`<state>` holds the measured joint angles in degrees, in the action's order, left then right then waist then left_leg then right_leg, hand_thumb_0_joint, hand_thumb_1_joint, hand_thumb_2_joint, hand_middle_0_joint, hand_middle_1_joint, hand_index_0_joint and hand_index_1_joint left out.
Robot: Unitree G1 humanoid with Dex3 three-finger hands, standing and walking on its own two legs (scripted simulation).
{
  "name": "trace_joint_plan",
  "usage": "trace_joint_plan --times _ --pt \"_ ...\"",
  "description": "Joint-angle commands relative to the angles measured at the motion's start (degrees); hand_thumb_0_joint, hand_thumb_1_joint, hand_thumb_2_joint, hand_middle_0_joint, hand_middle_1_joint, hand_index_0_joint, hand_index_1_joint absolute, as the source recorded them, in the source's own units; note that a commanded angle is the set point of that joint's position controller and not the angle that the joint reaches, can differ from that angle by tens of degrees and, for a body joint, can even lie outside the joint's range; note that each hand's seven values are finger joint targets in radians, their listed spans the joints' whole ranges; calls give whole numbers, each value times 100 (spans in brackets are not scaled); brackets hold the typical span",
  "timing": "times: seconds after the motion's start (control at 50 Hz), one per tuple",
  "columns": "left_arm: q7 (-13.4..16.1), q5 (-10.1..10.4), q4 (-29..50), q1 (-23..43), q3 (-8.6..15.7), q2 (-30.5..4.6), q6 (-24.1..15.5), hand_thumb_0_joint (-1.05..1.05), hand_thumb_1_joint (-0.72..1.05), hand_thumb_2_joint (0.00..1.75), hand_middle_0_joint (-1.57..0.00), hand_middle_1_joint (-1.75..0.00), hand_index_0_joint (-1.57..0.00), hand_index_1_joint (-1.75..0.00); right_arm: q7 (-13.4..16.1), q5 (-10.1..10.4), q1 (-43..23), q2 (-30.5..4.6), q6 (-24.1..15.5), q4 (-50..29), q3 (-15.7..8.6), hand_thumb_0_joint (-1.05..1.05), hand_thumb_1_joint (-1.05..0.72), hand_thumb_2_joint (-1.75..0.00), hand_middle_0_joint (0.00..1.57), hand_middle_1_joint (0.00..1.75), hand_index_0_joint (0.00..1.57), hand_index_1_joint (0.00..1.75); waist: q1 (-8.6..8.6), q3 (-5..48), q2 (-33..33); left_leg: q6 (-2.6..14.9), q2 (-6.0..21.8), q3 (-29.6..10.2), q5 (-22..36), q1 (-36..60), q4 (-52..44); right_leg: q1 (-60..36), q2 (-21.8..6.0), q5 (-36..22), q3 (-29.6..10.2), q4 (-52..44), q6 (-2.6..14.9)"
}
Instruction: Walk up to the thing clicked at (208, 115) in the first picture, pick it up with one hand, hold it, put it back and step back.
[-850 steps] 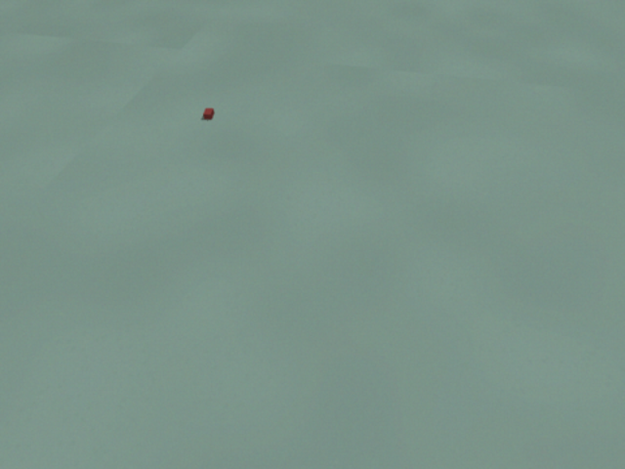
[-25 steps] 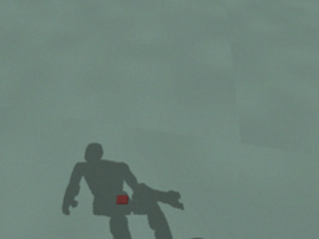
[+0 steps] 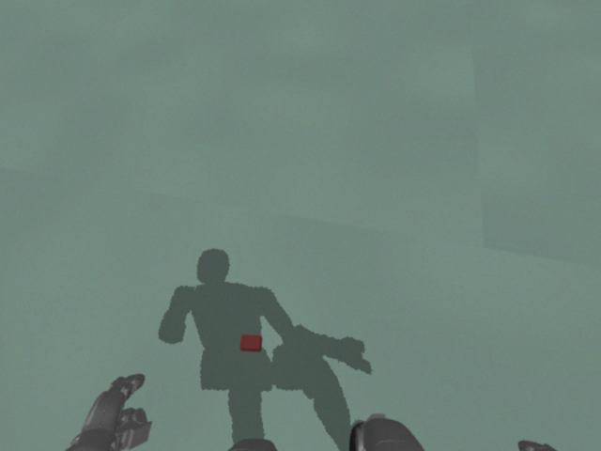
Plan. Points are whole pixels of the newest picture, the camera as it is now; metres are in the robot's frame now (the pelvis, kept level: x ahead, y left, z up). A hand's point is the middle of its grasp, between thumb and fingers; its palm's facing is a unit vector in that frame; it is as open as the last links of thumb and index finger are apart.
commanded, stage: walk up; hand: left
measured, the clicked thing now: (251, 343) +0.47 +0.21 -0.74
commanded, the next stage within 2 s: none
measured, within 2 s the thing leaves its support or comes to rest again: neither
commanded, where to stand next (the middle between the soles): +0.08 -0.01 m, yaw -3 degrees
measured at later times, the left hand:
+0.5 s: hand out of the picture +0.02 +0.29 -0.13, palm faces +0.00 -0.92 -0.39, open 7.4 cm
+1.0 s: hand out of the picture +0.00 +0.29 -0.14, palm faces -0.07 -0.93 -0.36, open 7.4 cm
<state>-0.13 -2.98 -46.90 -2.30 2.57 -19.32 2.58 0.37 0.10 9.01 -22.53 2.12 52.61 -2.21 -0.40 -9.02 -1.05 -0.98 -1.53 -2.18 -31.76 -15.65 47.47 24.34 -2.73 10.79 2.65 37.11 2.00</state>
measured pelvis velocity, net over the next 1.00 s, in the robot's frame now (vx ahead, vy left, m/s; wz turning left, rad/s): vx -0.03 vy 0.01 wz -0.11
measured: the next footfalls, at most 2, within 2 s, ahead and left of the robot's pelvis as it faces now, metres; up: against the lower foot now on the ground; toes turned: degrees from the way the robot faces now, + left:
left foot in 0.02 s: +0.01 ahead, +0.12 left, +0.00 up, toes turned -1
right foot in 0.24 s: +0.07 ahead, -0.13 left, +0.00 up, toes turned +0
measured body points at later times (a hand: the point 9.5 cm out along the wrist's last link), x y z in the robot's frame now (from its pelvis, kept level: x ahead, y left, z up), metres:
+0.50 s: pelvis +0.01 +0.01 +0.02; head +0.02 +0.01 +0.46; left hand +0.03 +0.34 -0.10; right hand +0.10 -0.31 -0.10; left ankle +0.08 +0.14 -0.70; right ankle +0.03 -0.13 -0.72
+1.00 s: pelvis -0.03 +0.01 +0.01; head -0.03 +0.02 +0.46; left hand +0.00 +0.33 -0.11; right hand +0.00 -0.34 -0.09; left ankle +0.07 +0.13 -0.68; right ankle -0.08 -0.10 -0.72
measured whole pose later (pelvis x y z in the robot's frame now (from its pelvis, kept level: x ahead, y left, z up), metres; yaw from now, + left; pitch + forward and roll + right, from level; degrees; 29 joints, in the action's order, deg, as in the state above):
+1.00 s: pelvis -0.03 +0.01 +0.01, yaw -6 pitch -4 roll -1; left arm -3.6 -3.5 -51.7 -21.4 5.7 -22.9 1.9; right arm 0.7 -0.8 16.7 -25.1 1.1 52.8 -4.4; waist -3.3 -2.7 0.0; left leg 0.3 1.3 -2.7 -24.1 -28.8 53.1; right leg 7.9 0.8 22.2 1.4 32.8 2.6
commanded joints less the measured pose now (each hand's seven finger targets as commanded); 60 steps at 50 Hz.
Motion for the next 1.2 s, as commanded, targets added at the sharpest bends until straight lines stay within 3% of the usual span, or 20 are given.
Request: trace_joint_plan --times 0.0,0.02,0.04,0.1,0.22,0.24,0.28,0.3,0.5,0.54,0.56,0.62,0.74,0.84,0.88,0.9,0.92,0.96,1.08,1.18 --pt "-2 147 79 -690 362 -1358 70 0 90 90 -20 -30 -20 -30 78 -255 839 -1090 -313 173 -383 0 -90 -90 20 30 20 30 -27 1041 182 336 288 -365 842 1267 -3202 -23 -706 2109 -1183 -421 302" --pt "-27 244 158 -365 252 -969 11 0 90 90 -20 -30 -20 -30 86 -359 272 -1557 -351 -58 -419 0 -90 -90 20 30 20 30 -6 569 -1042 833 1755 -2786 -706 795 -3701 1062 93 1868 -684 262 -153" --pt "31 172 60 199 483 -1605 -45 0 90 90 -20 -30 -20 -30 59 -234 -191 -2003 -368 -206 -470 0 -90 -90 20 30 20 30 218 -8 -902 1550 2471 -3228 -1233 -1125 -3893 135 -12 2065 -948 1093 -184" --pt "-71 307 -293 -342 342 -1169 -187 0 90 90 -20 -30 -20 -30 64 -307 -613 -1183 -572 -253 -211 0 -90 -90 20 30 20 30 -199 269 -495 959 1366 -1104 1810 -127 -3025 -359 253 1209 -971 850 -83" --pt "-76 124 -485 -822 350 -1284 -512 0 90 90 -20 -30 -20 -30 -124 -214 265 -1411 -351 -257 -414 0 -90 -90 20 30 20 30 26 690 -827 922 1080 -582 1622 721 -2064 -1395 568 1005 -6 -1582 48" --pt "-61 104 -569 -1196 410 -1474 -577 0 90 90 -20 -30 -20 -30 -141 -162 248 -1244 -357 -395 -366 0 -90 -90 20 30 20 30 -127 841 -441 741 860 -397 1700 -28 -1503 -2319 368 960 -568 -1643 223" --pt "-66 102 -623 -1793 575 -2171 -641 0 90 90 -20 -30 -20 -30 -132 -149 -22 -1091 -368 -644 -320 0 -90 -90 20 30 20 30 -388 568 1049 394 30 209 -328 -1938 515 -2699 -1679 2623 -3804 -2524 1276" --pt "-85 109 -500 -1701 562 -2177 -678 0 90 90 -20 -30 -20 -30 -132 -162 55 -1242 -362 -625 -367 0 -90 -90 20 30 20 30 -333 418 588 418 261 -372 -286 -2004 789 -2415 -1917 2748 -3959 -2620 1514" --pt "7 276 36 -476 211 -1482 -249 0 90 90 -20 -30 -20 -30 28 -55 838 -1050 -348 -89 -405 0 -90 -90 20 30 20 30 334 545 1112 126 13 456 2581 767 -1516 89 -368 -1253 -941 -509 456" --pt "24 339 137 -806 192 -1242 -87 0 90 90 -20 -30 -20 -30 162 -128 837 -1664 -388 -156 -520 0 -90 -90 20 30 20 30 244 715 -38 497 1275 -926 3980 679 -2265 251 335 -230 -789 623 53" --pt "81 334 73 -1046 274 -1392 10 0 90 90 -20 -30 -20 -30 173 -25 741 -2094 -368 -276 -589 0 -90 -90 20 30 20 30 263 1068 -1058 1455 2579 -2415 4433 189 -2826 -107 718 2216 -611 2057 -80" --pt "119 272 -167 -1437 398 -1565 188 0 90 90 -20 -30 -20 -30 309 -71 68 -1740 -400 -482 -550 0 -90 -90 20 30 20 30 -128 1070 -167 1411 2110 -1690 3520 138 -2447 245 526 2051 -1546 3705 -14" --pt "-208 159 -265 -1848 476 -1572 52 0 90 90 -20 -30 -20 -30 172 -233 194 -1786 -498 -596 -593 0 -90 -90 20 30 20 30 17 1218 -1114 1048 1636 -1334 -887 312 -3018 93 437 1974 -803 1835 -211" --pt "-265 65 -591 -2740 599 -1409 -63 0 90 90 -20 -30 -20 -30 34 -411 11 -1870 -293 -711 -653 0 -90 -90 20 30 20 30 -445 814 -1301 753 1326 -538 -951 -1233 -2994 -1993 600 1950 488 -505 75" --pt "-246 -115 -595 -3107 791 -1838 -107 0 90 90 -20 -30 -20 -30 105 -285 191 -1237 -231 -753 -493 0 -90 -90 20 30 20 30 -770 377 1031 163 351 439 -1236 -2811 -345 -2784 -194 2906 -1306 -2416 457" --pt "-232 -164 -89 -2278 840 -2243 -119 0 90 90 -20 -30 -20 -30 163 -128 96 -996 -277 -876 -390 0 -90 -90 20 30 20 30 -644 -174 1693 53 -100 424 -404 -3226 941 -1480 -1585 4615 -3468 -3118 888" --pt "-254 -114 179 -1767 795 -2346 -146 0 90 90 -20 -30 -20 -30 224 -41 -296 -1501 -357 -886 -527 0 -90 -90 20 30 20 30 -636 -743 853 81 237 -414 178 -2858 1064 -464 -1967 4890 -3824 -3364 1227" --pt "-218 -14 111 -1440 682 -2011 -331 0 90 90 -20 -30 -20 -30 61 24 334 -1467 -466 -582 -556 0 -90 -90 20 30 20 30 -128 -574 450 169 237 -452 1031 -2672 1144 -1240 -1207 3460 -2507 -2916 901" --pt "-188 78 188 -1856 660 -1910 -584 0 90 90 -20 -30 -20 -30 -253 -97 384 -1270 -545 -739 -453 0 -90 -90 20 30 20 30 -275 -177 862 123 436 -105 1322 -1919 -282 -1825 -1133 1949 -1417 -2528 965" --pt "-120 221 220 -1762 387 -1566 -386 0 90 90 -20 -30 -20 -30 -29 -93 1196 -1126 -648 -373 -476 0 -90 -90 20 30 20 30 168 670 327 277 -96 648 2595 1046 -1994 -805 -612 -1594 -146 -122 548"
